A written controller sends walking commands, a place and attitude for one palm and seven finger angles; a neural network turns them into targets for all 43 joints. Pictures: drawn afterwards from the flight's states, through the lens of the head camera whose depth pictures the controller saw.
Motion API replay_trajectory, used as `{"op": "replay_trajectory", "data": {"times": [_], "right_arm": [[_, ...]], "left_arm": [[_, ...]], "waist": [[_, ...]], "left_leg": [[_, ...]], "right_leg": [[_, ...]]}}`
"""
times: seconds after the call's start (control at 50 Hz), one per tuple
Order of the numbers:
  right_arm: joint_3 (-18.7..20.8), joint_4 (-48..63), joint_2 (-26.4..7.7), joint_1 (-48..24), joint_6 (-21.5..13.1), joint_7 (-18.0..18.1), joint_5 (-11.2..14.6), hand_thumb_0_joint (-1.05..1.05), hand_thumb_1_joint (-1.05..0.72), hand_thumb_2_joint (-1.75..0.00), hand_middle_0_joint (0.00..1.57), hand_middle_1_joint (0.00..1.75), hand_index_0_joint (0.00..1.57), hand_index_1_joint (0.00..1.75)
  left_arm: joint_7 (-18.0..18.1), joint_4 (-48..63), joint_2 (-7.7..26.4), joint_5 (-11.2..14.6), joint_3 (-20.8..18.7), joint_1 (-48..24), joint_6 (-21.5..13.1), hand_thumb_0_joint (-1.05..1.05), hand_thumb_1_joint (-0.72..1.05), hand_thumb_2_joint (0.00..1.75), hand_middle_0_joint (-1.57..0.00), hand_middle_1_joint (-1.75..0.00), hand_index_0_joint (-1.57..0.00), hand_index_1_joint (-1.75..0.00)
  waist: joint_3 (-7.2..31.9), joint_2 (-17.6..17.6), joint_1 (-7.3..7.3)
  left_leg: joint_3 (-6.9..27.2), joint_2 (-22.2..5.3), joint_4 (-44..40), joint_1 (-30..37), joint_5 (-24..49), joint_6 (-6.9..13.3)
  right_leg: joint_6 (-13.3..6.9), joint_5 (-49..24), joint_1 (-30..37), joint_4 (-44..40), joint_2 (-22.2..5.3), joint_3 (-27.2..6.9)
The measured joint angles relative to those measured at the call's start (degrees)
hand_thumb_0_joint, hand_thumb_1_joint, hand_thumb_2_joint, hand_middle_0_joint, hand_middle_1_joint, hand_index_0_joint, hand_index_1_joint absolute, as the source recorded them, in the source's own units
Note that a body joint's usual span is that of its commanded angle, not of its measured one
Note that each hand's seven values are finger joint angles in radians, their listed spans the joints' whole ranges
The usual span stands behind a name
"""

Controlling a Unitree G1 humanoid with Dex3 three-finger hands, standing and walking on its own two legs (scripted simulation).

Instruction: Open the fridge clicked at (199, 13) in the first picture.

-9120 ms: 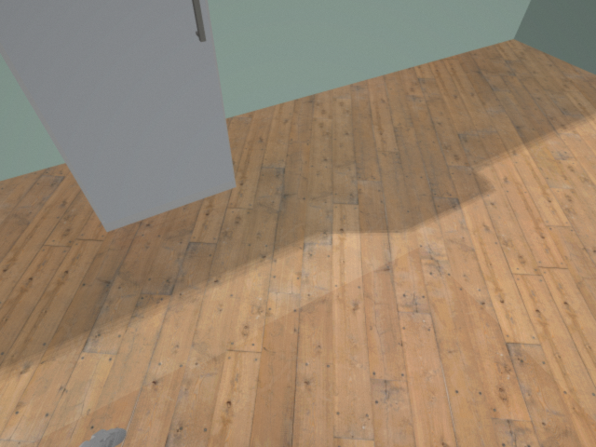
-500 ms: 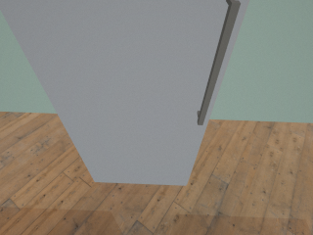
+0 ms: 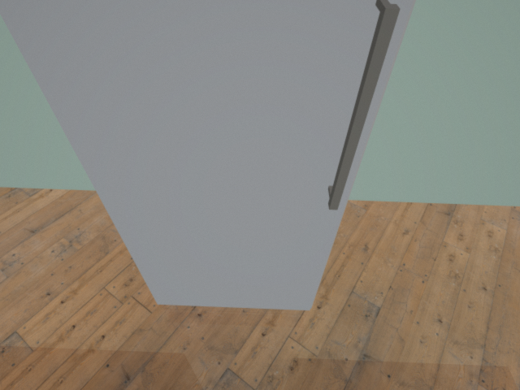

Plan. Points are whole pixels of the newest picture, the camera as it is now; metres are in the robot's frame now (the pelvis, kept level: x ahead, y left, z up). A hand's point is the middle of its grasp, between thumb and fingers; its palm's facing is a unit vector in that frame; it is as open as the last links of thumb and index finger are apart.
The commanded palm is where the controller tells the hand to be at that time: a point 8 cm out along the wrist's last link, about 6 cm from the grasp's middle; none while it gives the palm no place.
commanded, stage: look again from close up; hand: right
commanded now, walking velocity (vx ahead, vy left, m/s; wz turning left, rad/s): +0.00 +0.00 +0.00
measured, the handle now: (352, 126) +0.50 -0.12 +0.16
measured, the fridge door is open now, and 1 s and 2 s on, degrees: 0 0 0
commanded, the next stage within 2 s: raise the hand to about handle height in 0.46 s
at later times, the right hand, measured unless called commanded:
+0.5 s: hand out of the picture +0.06 -0.24 -0.16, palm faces -0.03 +0.94 -0.33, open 7.4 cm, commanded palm none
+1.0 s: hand out of the picture +0.15 -0.25 -0.04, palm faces +0.04 +1.00 +0.02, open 8.7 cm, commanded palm +0.13 -0.29 -0.02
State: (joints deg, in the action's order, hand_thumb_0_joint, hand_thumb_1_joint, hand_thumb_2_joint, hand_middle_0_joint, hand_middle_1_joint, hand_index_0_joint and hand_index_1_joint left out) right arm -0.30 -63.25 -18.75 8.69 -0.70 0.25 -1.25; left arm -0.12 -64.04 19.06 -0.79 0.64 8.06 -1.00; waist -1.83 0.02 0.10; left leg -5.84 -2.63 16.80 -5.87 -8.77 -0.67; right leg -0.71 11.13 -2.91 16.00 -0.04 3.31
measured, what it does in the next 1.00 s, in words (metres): lowers itself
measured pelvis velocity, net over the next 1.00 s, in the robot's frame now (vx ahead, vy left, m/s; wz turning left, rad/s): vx -0.05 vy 0.01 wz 0.01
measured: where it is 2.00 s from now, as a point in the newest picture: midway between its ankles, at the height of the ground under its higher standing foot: outside the picture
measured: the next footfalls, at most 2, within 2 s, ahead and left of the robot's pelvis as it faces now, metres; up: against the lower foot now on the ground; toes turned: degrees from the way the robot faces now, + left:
none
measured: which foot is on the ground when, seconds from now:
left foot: down 0.00-1.00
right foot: down 0.00-1.00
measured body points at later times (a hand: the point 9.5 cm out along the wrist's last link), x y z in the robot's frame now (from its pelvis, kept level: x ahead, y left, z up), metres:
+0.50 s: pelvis +0.00 +0.00 +0.00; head +0.00 +0.00 +0.45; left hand +0.06 +0.29 -0.14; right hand +0.06 -0.29 -0.14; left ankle +0.00 +0.12 -0.75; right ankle -0.02 -0.11 -0.75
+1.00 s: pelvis -0.05 +0.01 -0.09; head +0.00 +0.00 +0.36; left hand +0.16 +0.25 -0.14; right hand +0.15 -0.30 -0.04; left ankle +0.00 +0.12 -0.75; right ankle -0.02 -0.11 -0.75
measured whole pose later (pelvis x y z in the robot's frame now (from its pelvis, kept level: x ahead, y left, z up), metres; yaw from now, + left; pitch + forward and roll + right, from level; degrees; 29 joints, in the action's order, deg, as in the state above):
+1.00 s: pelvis -0.05 +0.01 -0.09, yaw +0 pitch +9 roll +1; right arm 23.6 -17.0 -17.4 14.7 -24.0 -34.3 25.2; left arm 1.6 -31.0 16.2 1.5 0.3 11.7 -17.4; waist 3.9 1.1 2.7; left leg -5.5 -2.9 61.8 -44.4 -26.0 1.4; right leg 0.0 29.8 -42.4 63.6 -2.8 1.7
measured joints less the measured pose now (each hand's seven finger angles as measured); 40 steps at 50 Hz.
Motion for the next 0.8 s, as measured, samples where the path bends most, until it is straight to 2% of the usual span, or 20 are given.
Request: {"op": "replay_trajectory", "data": {"times": [0.58, 0.6, 0.62, 0.66, 0.7, 0.74, 0.8], "right_arm": [[0.18, -0.16, 0.23, 0.42, -0.28, 0.46, 0.03, 0.00, -0.91, -0.90, 0.21, 0.30, 0.20, 0.30], [4.62, 6.55, 1.29, 2.33, 1.26, -0.46, 1.46, 0.01, -0.91, -0.90, 0.21, 0.30, 0.20, 0.30], [6.79, 15.16, 2.08, 4.54, 0.92, -0.84, 3.22, 0.01, -0.90, -0.89, 0.21, 0.30, 0.20, 0.30], [9.82, 29.60, 3.46, 7.85, -2.65, -2.00, 6.80, 0.01, -0.89, -0.89, 0.21, 0.31, 0.21, 0.31], [12.49, 37.81, 4.11, 8.01, -8.67, -4.64, 10.02, 0.01, -0.88, -0.88, 0.21, 0.32, 0.21, 0.32], [15.39, 40.34, 4.07, 6.62, -16.85, -9.03, 13.45, 0.01, -0.85, -0.87, 0.21, 0.34, 0.21, 0.34], [18.97, 39.92, 3.13, 4.37, -29.00, -18.62, 17.95, 0.01, -0.80, -0.85, 0.21, 0.37, 0.21, 0.37]], "left_arm": [[-0.03, 0.44, 0.13, 0.09, -0.11, 0.38, 0.00, 0.01, 0.90, 0.90, -0.21, -0.30, -0.20, -0.30], [0.81, 2.96, -0.11, 0.23, -0.93, 1.01, 0.01, 0.01, 0.90, 0.90, -0.21, -0.30, -0.20, -0.30], [2.34, 6.04, -0.44, 0.64, -1.29, 2.47, -1.36, 0.01, 0.90, 0.90, -0.21, -0.30, -0.20, -0.30], [3.34, 11.65, -1.36, 1.08, -1.72, 5.60, -5.29, 0.01, 0.90, 0.90, -0.20, -0.30, -0.20, -0.30], [2.76, 16.22, -2.73, 1.03, -2.18, 7.01, -8.44, 0.01, 0.91, 0.90, -0.20, -0.30, -0.20, -0.30], [1.56, 19.80, -4.13, 0.95, -2.05, 6.62, -10.86, 0.01, 0.90, 0.90, -0.20, -0.30, -0.20, -0.30], [-0.33, 24.61, -5.21, 0.88, -1.51, 4.87, -13.89, 0.01, 0.90, 0.90, -0.21, -0.30, -0.20, -0.30]], "waist": [[0.11, -0.35, 0.10], [-0.84, -0.60, 0.31], [-1.86, -0.74, 1.01], [-1.55, -0.81, 1.54], [-0.26, -0.55, 1.20], [1.59, 0.23, 0.64], [4.22, 1.47, 0.29]], "left_leg": [[0.07, 0.23, 0.50, -0.83, 0.07, 0.14], [0.31, 0.33, 1.75, -1.33, -0.32, 0.16], [0.64, 0.20, 3.20, -1.66, -0.89, 0.31], [0.53, -0.37, 6.25, -3.49, -2.34, 0.47], [-0.01, -0.86, 10.09, -6.87, -3.95, 0.54], [0.06, -1.11, 15.52, -12.69, -5.84, 0.83], [1.00, -1.13, 26.25, -24.09, -9.43, 1.33]], "right_leg": [[0.17, 0.17, -1.03, 1.04, -0.30, 0.07], [0.16, 0.97, -1.66, 2.82, -0.50, 0.29], [0.16, 1.56, -1.64, 3.83, -0.44, 0.57], [0.10, 2.32, -3.19, 5.89, -0.09, 0.38], [0.02, 3.56, -6.88, 9.76, 0.06, -0.25], [0.16, 5.46, -12.69, 15.27, -0.13, -0.31], [0.30, 9.55, -23.75, 26.17, -0.86, 0.28]]}}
